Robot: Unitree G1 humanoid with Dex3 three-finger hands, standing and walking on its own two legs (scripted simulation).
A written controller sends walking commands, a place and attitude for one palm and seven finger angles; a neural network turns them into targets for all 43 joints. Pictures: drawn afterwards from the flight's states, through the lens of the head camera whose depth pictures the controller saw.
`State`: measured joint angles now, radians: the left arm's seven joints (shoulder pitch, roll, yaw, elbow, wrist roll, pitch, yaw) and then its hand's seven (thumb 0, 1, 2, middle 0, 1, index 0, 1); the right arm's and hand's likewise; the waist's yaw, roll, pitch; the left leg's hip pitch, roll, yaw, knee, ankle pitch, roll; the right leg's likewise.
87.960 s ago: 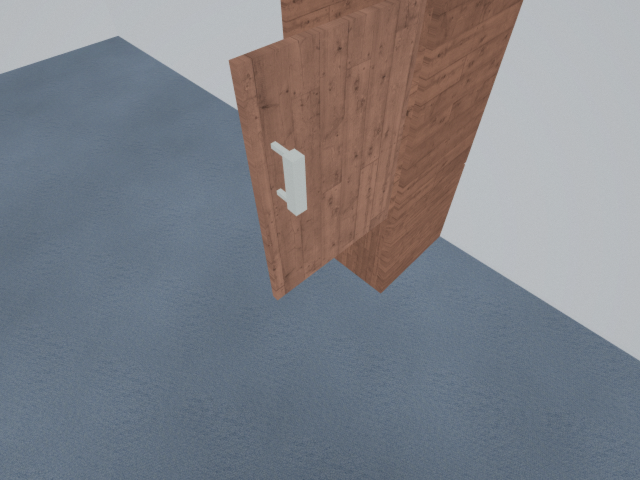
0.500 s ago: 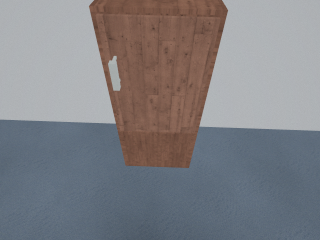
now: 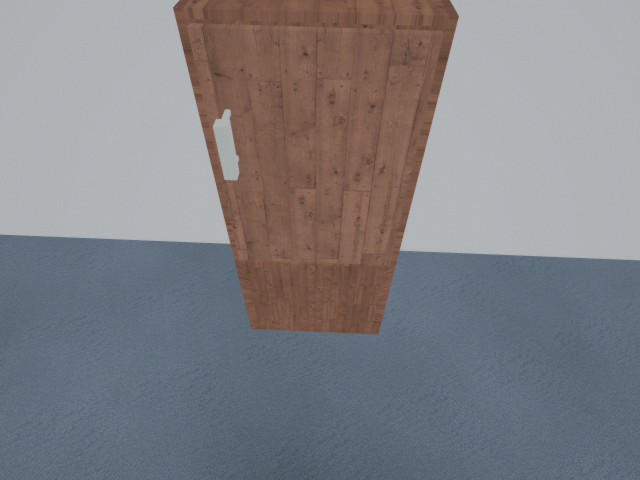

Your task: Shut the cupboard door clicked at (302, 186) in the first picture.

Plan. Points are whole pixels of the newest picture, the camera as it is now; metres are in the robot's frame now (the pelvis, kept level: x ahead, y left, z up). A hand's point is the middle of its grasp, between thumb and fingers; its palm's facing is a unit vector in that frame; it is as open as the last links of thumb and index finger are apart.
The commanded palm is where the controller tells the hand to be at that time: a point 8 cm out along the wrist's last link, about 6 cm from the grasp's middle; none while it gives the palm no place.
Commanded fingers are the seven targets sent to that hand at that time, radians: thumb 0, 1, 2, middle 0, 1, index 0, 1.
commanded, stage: stand and wait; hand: left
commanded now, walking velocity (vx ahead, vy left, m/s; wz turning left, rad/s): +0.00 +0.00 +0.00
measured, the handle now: (229, 144) +0.68 +0.22 +0.04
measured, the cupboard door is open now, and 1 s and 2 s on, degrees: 0 0 0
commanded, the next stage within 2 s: none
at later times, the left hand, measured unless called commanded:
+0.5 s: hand out of the picture +0.00 +0.18 -0.17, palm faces +0.02 -0.98 -0.21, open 7.3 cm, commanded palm none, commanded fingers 0.00 0.90 0.90 -0.20 -0.30 -0.20 -0.30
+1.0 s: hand out of the picture +0.00 +0.18 -0.17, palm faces +0.03 -0.98 -0.21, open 7.3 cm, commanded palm none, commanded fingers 0.00 0.90 0.90 -0.20 -0.30 -0.20 -0.30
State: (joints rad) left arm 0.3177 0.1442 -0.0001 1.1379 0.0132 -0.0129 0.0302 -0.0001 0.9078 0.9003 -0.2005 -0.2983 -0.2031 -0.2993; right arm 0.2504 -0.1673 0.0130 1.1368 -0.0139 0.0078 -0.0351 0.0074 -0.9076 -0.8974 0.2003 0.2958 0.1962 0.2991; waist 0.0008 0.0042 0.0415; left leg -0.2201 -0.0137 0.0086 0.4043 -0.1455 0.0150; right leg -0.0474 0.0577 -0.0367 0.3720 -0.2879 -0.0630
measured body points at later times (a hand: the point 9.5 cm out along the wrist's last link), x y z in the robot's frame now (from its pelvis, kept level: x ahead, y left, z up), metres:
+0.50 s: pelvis +0.01 +0.00 +0.00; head +0.02 +0.00 +0.45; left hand +0.00 +0.23 -0.16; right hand +0.02 -0.23 -0.16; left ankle +0.05 +0.11 -0.74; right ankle -0.05 -0.08 -0.74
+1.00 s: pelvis +0.02 +0.00 +0.00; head +0.03 +0.00 +0.45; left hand +0.00 +0.23 -0.16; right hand +0.03 -0.23 -0.16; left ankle +0.05 +0.11 -0.74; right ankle -0.05 -0.08 -0.74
